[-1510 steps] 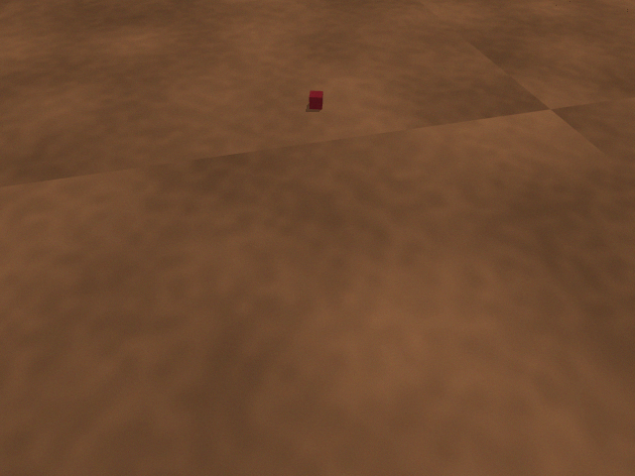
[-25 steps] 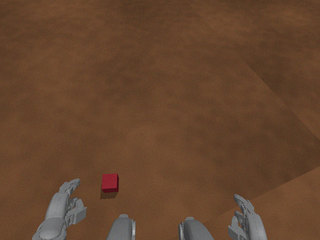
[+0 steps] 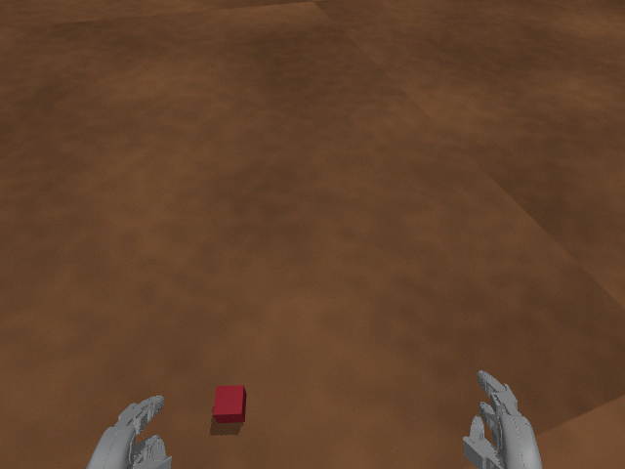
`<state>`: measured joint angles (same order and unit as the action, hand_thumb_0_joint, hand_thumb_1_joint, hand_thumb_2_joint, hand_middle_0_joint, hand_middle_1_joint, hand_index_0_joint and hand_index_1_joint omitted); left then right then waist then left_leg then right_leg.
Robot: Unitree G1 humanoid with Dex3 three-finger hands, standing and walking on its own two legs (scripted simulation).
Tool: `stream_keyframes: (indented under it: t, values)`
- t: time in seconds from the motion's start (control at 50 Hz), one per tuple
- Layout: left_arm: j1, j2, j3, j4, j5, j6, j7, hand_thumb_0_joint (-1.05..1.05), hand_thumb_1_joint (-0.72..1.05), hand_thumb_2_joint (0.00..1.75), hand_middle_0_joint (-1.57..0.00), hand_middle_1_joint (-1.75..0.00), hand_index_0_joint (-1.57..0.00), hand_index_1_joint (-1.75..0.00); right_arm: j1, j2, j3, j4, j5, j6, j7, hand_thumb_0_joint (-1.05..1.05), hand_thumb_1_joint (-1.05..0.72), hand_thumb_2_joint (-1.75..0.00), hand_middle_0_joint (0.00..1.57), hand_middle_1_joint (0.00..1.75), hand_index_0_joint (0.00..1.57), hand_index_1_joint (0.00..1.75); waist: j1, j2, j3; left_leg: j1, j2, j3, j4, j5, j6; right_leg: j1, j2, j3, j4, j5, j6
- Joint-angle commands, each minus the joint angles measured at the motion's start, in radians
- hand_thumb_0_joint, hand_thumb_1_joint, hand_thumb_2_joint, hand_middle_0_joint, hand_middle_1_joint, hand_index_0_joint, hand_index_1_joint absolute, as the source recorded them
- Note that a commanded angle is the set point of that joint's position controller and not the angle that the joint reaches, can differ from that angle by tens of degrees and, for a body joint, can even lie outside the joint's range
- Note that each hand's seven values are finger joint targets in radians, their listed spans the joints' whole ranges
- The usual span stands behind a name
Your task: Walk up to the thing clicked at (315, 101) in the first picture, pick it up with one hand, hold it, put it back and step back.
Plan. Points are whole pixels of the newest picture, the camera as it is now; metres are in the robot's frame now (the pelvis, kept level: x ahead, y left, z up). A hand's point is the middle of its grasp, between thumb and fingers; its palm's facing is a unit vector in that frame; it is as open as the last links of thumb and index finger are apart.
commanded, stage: home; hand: left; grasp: from above
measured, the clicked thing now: (230, 404) +0.43 +0.22 -0.68
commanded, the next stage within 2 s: stand in 1.72 s
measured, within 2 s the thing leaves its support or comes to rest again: neither
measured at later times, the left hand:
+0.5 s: hand (168, 468) +0.16 +0.18 -0.05, palm faces +0.04 -0.98 -0.20, open 7.4 cm
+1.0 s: hand out of the picture +0.15 +0.18 -0.05, palm faces +0.04 -0.98 -0.20, open 7.4 cm
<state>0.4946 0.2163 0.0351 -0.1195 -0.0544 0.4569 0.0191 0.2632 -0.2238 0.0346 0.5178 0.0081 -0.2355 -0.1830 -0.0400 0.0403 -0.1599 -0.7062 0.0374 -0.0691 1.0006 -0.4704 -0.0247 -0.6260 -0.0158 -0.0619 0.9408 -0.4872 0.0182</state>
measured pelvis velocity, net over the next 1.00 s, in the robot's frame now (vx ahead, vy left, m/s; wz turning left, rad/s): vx -0.01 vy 0.00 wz -0.01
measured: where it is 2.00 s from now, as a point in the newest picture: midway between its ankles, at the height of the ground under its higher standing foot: outside the picture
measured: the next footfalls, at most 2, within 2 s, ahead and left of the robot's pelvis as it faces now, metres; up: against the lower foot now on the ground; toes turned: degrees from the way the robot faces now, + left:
none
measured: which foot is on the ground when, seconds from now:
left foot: down 0.00-1.00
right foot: down 0.00-1.00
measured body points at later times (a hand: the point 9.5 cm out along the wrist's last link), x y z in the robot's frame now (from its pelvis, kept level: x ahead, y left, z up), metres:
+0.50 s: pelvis -0.01 +0.00 +0.00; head +0.01 +0.00 +0.45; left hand +0.16 +0.23 -0.03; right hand +0.14 -0.25 -0.07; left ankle +0.02 +0.13 -0.68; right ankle -0.01 -0.13 -0.68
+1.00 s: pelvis -0.01 +0.00 +0.00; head +0.00 +0.01 +0.45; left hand +0.15 +0.23 -0.03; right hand +0.15 -0.24 -0.06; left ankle +0.02 +0.13 -0.68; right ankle -0.01 -0.13 -0.68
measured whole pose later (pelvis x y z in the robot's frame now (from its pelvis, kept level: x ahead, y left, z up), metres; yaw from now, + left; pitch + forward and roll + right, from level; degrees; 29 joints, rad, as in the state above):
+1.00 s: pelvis -0.01 +0.00 +0.00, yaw +0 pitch +9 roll -3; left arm 0.49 0.22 0.03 -0.13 -0.05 0.46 0.02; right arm 0.28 -0.22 0.04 0.54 0.01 -0.25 -0.19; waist -0.04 0.04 -0.15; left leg -0.71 0.04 -0.06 1.00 -0.46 -0.02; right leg -0.63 -0.01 -0.05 0.95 -0.47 0.02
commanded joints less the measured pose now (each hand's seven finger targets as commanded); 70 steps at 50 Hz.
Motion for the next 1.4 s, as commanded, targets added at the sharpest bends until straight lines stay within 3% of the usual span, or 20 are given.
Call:
stream_keyframes:
  t: [0.0, 0.1, 0.16, 0.32, 0.54, 0.68, 0.78, 0.94, 0.98, 1.06, 1.26, 1.32, 1.36, 1.38]
  values:
    - [-0.023, 0.111, 0.063, -0.198, 0.011, -0.052, 0.008, 0.0, 0.9, 0.9, -0.2, -0.3, -0.2, -0.3, -0.047, -0.116, -0.055, -0.142, -0.005, -0.06, -0.013, 0.0, -0.9, -0.9, 0.2, 0.3, 0.2, 0.3, -0.005, 0.01, -0.09, 0.141, -0.041, 0.041, -0.139, 0.233, 0.037, 0.032, 0.031, -0.005, -0.164, 0.247, -0.007]
    - [-0.025, 0.11, 0.063, -0.19, 0.013, -0.054, 0.008, 0.0, 0.9, 0.9, -0.2, -0.3, -0.2, -0.3, -0.051, -0.116, -0.054, -0.136, -0.008, -0.06, -0.011, 0.0, -0.9, -0.9, 0.2, 0.3, 0.2, 0.3, 0.0, 0.031, -0.066, 0.134, -0.035, 0.029, -0.161, 0.191, 0.032, 0.02, 0.036, -0.014, -0.158, 0.199, -0.013]
    - [-0.018, 0.106, 0.056, -0.198, 0.011, -0.056, 0.009, 0.0, 0.9, 0.9, -0.2, -0.3, -0.2, -0.3, -0.048, -0.117, -0.055, -0.137, -0.005, -0.06, -0.013, 0.0, -0.9, -0.9, 0.2, 0.3, 0.2, 0.3, -0.004, 0.017, -0.096, 0.148, -0.034, 0.03, -0.153, 0.227, 0.033, 0.031, 0.037, -0.011, -0.151, 0.232, -0.013]
    - [-0.021, 0.108, 0.059, -0.194, 0.008, -0.056, 0.009, 0.0, 0.9, 0.9, -0.2, -0.3, -0.2, -0.3, -0.048, -0.118, -0.055, -0.132, -0.005, -0.064, -0.016, 0.0, -0.9, -0.9, 0.2, 0.3, 0.2, 0.3, -0.001, 0.011, -0.091, 0.143, -0.03, 0.029, -0.159, 0.211, 0.032, 0.026, 0.04, -0.013, -0.15, 0.211, -0.015]
    - [-0.032, 0.111, 0.064, -0.191, 0.006, -0.047, 0.005, 0.0, 0.9, 0.9, -0.2, -0.3, -0.2, -0.3, -0.052, -0.116, -0.054, -0.136, -0.003, -0.069, -0.018, 0.0, -0.9, -0.9, 0.2, 0.3, 0.2, 0.3, 0.001, 0.008, -0.051, 0.112, -0.033, 0.035, -0.169, 0.128, 0.035, 0.008, 0.037, -0.01, -0.171, 0.136, -0.012]
    - [-0.024, 0.113, 0.06, -0.194, 0.011, -0.043, 0.008, 0.0, 0.9, 0.9, -0.2, -0.3, -0.2, -0.3, -0.049, -0.114, -0.056, -0.136, -0.002, -0.072, -0.022, 0.0, -0.9, -0.9, 0.2, 0.3, 0.2, 0.3, 0.003, -0.001, -0.081, 0.118, -0.035, 0.043, -0.149, 0.176, 0.036, 0.019, 0.032, -0.004, -0.167, 0.183, -0.01]
    - [-0.04, 0.117, 0.056, -0.203, 0.014, -0.044, 0.008, 0.0, 0.9, 0.9, -0.2, -0.3, -0.2, -0.3, -0.056, -0.118, -0.055, -0.134, -0.001, -0.072, -0.021, 0.0, -0.9, -0.9, 0.2, 0.3, 0.2, 0.3, 0.003, 0.027, -0.048, 0.112, -0.03, 0.032, -0.179, 0.107, 0.033, -0.005, 0.038, -0.012, -0.165, 0.114, -0.017]
    - [-0.041, 0.125, 0.063, -0.223, 0.008, -0.042, 0.008, 0.0, 0.9, 0.9, -0.2, -0.3, -0.2, -0.3, -0.047, -0.116, -0.055, -0.132, -0.002, -0.073, -0.023, 0.0, -0.9, -0.9, 0.2, 0.3, 0.2, 0.3, -0.001, 0.011, -0.082, 0.131, -0.032, 0.038, -0.158, 0.162, 0.035, 0.014, 0.036, -0.006, -0.164, 0.166, -0.012]
    - [-0.027, 0.105, 0.048, -0.187, 0.008, -0.039, 0.006, 0.0, 0.9, 0.9, -0.2, -0.3, -0.2, -0.3, -0.048, -0.114, -0.053, -0.131, -0.002, -0.073, -0.022, 0.0, -0.9, -0.9, 0.2, 0.3, 0.2, 0.3, -0.003, 0.008, -0.057, 0.119, -0.031, 0.037, -0.161, 0.151, 0.035, 0.003, 0.037, -0.009, -0.164, 0.155, -0.013]
    - [-0.027, 0.107, 0.055, -0.195, 0.006, -0.044, 0.005, 0.0, 0.9, 0.9, -0.2, -0.3, -0.2, -0.3, -0.058, -0.114, -0.052, -0.136, -0.002, -0.074, -0.021, 0.0, -0.9, -0.9, 0.2, 0.3, 0.2, 0.3, 0.003, 0.004, -0.052, 0.103, -0.03, 0.026, -0.18, 0.085, 0.034, 0.0, 0.039, -0.015, -0.167, 0.096, -0.014]
    - [-0.016, 0.106, 0.049, -0.206, 0.006, -0.049, 0.009, 0.0, 0.9, 0.9, -0.2, -0.3, -0.2, -0.3, -0.036, -0.116, -0.057, -0.133, -0.001, -0.068, -0.021, 0.0, -0.9, -0.9, 0.2, 0.3, 0.2, 0.3, -0.004, 0.014, -0.092, 0.137, -0.024, 0.027, -0.155, 0.219, 0.03, 0.017, 0.041, -0.012, -0.137, 0.211, -0.017]
    - [-0.038, 0.13, 0.067, -0.227, 0.006, -0.052, 0.011, 0.0, 0.9, 0.9, -0.2, -0.3, -0.2, -0.3, -0.039, -0.117, -0.057, -0.127, -0.001, -0.065, -0.021, 0.0, -0.9, -0.9, 0.2, 0.3, 0.2, 0.3, 0.007, 0.016, -0.074, 0.125, -0.025, 0.029, -0.155, 0.202, 0.031, 0.01, 0.04, -0.012, -0.145, 0.196, -0.016]
    - [-0.011, 0.098, 0.042, -0.182, 0.008, -0.046, 0.007, 0.0, 0.9, 0.9, -0.2, -0.3, -0.2, -0.3, -0.041, -0.111, -0.053, -0.132, -0.003, -0.065, -0.02, 0.0, -0.9, -0.9, 0.2, 0.3, 0.2, 0.3, -0.001, 0.011, -0.069, 0.121, -0.026, 0.028, -0.156, 0.187, 0.032, 0.009, 0.039, -0.012, -0.15, 0.186, -0.015]
    - [-0.012, 0.102, 0.049, -0.187, 0.004, -0.046, 0.007, 0.0, 0.9, 0.9, -0.2, -0.3, -0.2, -0.3, -0.044, -0.114, -0.055, -0.132, -0.003, -0.065, -0.019, 0.0, -0.9, -0.9, 0.2, 0.3, 0.2, 0.3, 0.001, 0.007, -0.07, 0.121, -0.026, 0.027, -0.158, 0.183, 0.033, 0.011, 0.039, -0.011, -0.151, 0.184, -0.014]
